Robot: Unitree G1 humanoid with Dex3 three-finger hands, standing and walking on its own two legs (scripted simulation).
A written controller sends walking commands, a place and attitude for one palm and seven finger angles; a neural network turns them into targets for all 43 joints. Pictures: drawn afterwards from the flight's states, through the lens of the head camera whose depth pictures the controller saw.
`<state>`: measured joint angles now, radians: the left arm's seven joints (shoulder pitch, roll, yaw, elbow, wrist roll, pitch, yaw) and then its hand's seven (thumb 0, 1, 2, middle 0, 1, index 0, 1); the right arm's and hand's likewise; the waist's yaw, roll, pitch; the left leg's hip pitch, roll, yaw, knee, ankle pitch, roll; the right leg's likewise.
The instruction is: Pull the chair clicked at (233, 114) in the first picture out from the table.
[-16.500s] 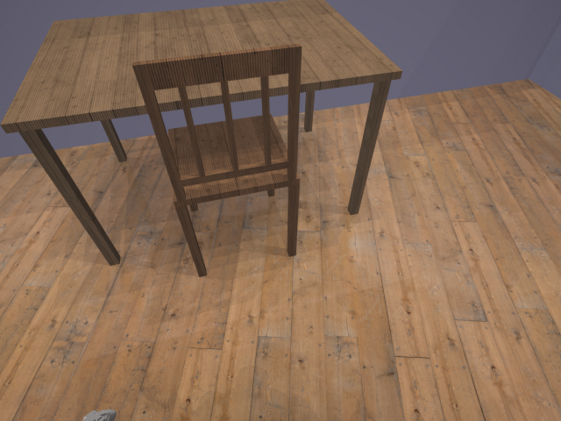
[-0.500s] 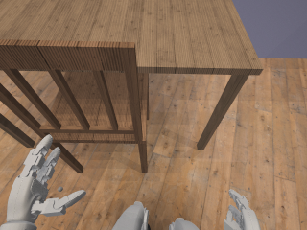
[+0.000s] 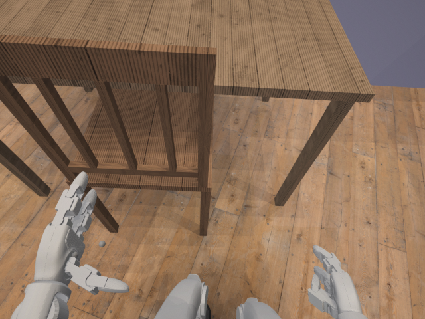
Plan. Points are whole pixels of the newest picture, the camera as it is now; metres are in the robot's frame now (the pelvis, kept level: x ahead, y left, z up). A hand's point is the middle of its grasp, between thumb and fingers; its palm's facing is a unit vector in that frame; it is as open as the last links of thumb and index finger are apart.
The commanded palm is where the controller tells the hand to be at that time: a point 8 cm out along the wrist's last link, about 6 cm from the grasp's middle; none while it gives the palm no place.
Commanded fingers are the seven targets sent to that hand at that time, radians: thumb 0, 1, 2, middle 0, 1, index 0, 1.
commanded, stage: raise the hand toward the chair's back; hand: left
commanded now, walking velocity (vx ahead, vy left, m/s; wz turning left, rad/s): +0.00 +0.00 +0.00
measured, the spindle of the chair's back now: (120, 131) +0.47 +0.26 +0.01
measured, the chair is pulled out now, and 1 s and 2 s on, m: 0.00 0.00 0.00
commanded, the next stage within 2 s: aim the fingers beside a spindle in 0.70 s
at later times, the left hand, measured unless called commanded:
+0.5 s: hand (105, 224) +0.25 +0.20 +0.06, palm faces +0.13 -0.99 -0.06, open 16.9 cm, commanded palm +0.22 +0.25 +0.06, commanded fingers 0.00 -0.50 0.30 -0.06 -0.08 -0.06 -0.08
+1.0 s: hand (128, 220) +0.26 +0.17 +0.05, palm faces +0.08 -1.00 -0.03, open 16.9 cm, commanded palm +0.24 +0.22 +0.05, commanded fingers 0.00 -0.50 0.30 -0.06 -0.08 -0.06 -0.08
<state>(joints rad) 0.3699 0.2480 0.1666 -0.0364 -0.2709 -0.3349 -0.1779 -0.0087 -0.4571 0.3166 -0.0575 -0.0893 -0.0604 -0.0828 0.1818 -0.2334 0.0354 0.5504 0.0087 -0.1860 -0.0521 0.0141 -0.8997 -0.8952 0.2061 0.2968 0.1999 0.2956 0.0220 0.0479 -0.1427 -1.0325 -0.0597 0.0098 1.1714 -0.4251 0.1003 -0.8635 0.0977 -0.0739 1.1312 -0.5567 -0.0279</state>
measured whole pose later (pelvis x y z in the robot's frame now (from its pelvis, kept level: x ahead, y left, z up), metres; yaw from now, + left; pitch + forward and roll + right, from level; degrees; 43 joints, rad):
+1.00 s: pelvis +0.02 -0.03 +0.01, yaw +0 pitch +16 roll -4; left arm 0.26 0.24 0.17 0.08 -0.27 -0.36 -0.20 -0.01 -0.49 0.30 -0.06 -0.08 -0.06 -0.08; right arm 0.20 -0.25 0.03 0.59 0.01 -0.20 -0.04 0.01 -0.90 -0.90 0.21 0.30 0.20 0.30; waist 0.01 0.04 -0.15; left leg -0.99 -0.05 0.00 1.15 -0.44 0.08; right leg -0.83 0.11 -0.08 1.11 -0.57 -0.07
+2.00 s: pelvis +0.01 -0.03 -0.02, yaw -1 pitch +20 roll -4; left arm 0.01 0.15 0.02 0.27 -0.12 -0.42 0.03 -0.01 -0.50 0.30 -0.06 -0.08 -0.06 -0.08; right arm 0.19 -0.24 0.02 0.60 -0.02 -0.12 0.00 0.01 -0.90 -0.90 0.20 0.30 0.20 0.30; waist -0.01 0.05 -0.17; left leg -1.14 -0.04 0.02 1.25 -0.46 0.09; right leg -0.98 0.11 -0.08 1.24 -0.61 -0.07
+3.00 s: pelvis +0.01 -0.03 -0.02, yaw -1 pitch +21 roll -3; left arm 0.00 0.14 0.01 0.33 -0.14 -0.45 0.02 -0.01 -0.49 0.30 -0.05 -0.08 -0.06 -0.08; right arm 0.22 -0.24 0.01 0.61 -0.01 -0.09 0.00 0.01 -0.90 -0.90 0.20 0.30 0.20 0.30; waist -0.01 0.05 -0.18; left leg -1.15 -0.04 0.02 1.26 -0.47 0.08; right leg -1.00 0.12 -0.08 1.25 -0.62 -0.08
